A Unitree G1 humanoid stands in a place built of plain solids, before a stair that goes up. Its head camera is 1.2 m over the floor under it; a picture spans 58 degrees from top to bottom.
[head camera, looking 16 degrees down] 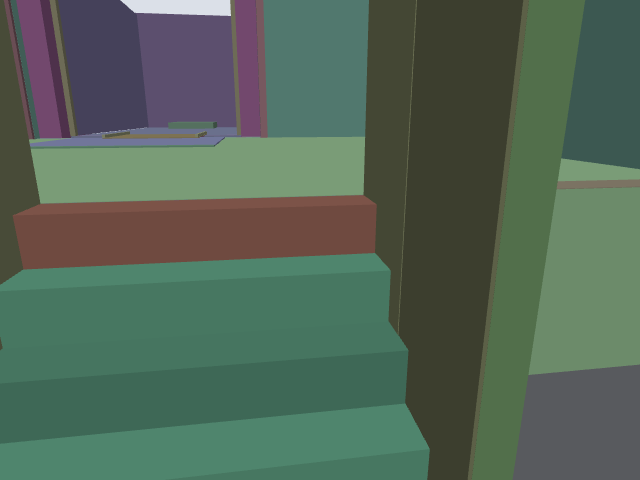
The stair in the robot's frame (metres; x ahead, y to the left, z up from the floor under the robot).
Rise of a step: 0.18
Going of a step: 0.19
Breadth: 1.20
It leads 9 degrees to the left of straight ahead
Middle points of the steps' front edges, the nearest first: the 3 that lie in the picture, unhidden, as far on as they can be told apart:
1.04 0.33 0.54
1.23 0.35 0.72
1.42 0.38 0.90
